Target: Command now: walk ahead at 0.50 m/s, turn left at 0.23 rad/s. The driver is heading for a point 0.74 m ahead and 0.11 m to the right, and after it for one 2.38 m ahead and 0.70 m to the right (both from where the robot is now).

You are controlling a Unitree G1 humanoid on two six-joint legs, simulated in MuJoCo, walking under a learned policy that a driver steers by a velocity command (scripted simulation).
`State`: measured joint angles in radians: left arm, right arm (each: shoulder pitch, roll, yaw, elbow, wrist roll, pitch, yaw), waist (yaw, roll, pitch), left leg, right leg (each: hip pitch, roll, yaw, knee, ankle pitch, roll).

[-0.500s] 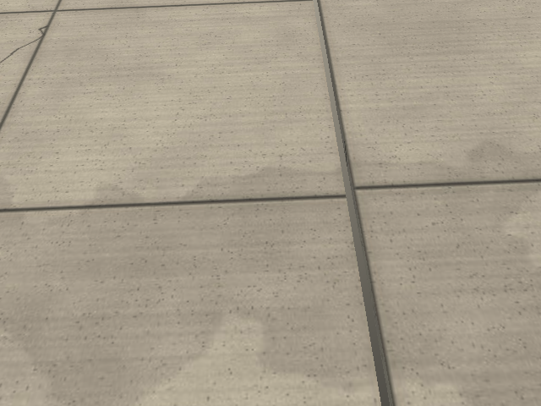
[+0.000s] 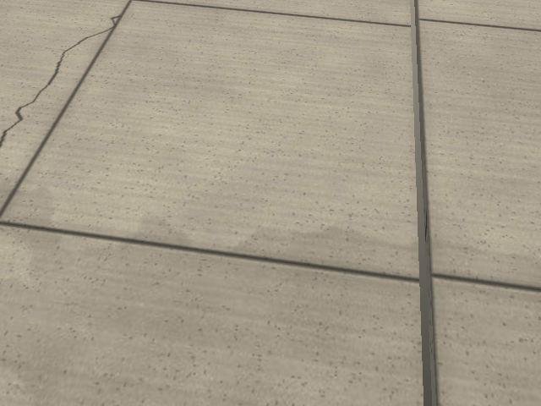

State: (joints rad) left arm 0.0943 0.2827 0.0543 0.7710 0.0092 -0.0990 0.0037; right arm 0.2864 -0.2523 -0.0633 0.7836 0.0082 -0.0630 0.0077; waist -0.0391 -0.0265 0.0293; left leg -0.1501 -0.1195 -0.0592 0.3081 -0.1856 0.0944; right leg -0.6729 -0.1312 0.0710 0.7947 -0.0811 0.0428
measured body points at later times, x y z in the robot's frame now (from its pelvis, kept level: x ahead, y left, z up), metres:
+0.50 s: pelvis +0.29 -0.06 +0.00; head +0.31 -0.07 +0.45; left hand +0.31 +0.21 -0.12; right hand +0.47 -0.32 -0.10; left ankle +0.42 +0.12 -0.68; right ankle +0.26 -0.16 -0.75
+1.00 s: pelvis +0.56 +0.00 +0.00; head +0.58 +0.00 +0.45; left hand +0.73 +0.26 -0.11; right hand +0.58 -0.28 -0.12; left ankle +0.54 +0.10 -0.75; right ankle +0.64 -0.18 -0.67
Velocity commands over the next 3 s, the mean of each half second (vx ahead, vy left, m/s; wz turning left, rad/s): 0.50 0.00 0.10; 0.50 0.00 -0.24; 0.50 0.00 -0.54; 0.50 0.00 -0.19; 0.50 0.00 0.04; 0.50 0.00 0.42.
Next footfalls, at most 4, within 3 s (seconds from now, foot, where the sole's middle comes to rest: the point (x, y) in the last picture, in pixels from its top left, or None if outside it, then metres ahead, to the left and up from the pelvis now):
0.20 right None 0.30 -0.16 -0.78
0.72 left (229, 361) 0.58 0.10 -0.78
1.24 right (335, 273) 0.83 -0.19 -0.78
1.72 left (298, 182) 1.17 -0.11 -0.78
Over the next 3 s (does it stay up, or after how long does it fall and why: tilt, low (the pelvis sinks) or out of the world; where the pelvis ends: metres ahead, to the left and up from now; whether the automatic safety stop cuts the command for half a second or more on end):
stays up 1.60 -0.41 0.00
